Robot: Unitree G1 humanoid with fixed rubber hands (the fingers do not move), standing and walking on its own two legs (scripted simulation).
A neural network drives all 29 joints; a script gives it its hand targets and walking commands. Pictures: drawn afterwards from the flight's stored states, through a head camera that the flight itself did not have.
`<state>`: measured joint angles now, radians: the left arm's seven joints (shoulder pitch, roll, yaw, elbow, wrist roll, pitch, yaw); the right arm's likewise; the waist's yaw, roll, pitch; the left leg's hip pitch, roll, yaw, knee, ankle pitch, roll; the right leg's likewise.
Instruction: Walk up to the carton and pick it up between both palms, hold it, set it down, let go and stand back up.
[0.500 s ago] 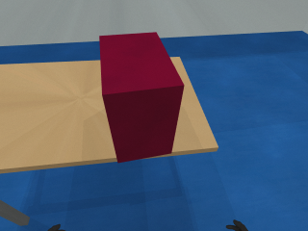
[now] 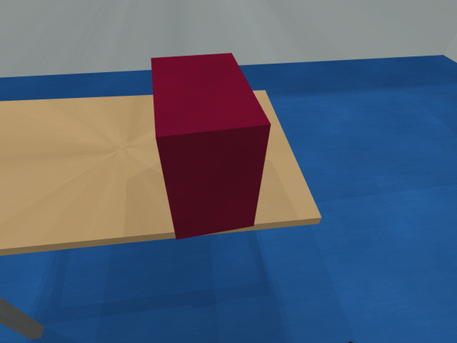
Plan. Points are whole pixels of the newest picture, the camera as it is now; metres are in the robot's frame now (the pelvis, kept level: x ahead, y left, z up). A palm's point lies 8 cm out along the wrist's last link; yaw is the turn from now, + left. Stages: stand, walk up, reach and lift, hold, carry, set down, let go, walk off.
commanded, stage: stand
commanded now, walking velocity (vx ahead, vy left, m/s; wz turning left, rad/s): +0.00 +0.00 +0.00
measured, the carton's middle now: (204, 145) +0.50 +0.08 +0.07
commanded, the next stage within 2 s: none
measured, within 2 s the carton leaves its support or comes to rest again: neither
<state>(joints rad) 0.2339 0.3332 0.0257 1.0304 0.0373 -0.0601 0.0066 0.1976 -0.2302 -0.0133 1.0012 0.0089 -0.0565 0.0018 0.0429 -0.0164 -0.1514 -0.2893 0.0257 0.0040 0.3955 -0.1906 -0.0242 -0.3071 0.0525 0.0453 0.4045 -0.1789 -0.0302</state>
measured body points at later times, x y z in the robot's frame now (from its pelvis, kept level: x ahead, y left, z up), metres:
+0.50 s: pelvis -0.01 +0.00 +0.00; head -0.04 +0.00 +0.45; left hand +0.03 +0.30 -0.13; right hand +0.08 -0.25 -0.14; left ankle +0.00 +0.13 -0.74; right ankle +0.01 -0.10 -0.74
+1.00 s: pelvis -0.02 +0.00 +0.00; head -0.05 +0.00 +0.45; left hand +0.01 +0.30 -0.14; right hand +0.06 -0.25 -0.14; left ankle +0.00 +0.13 -0.74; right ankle +0.01 -0.10 -0.74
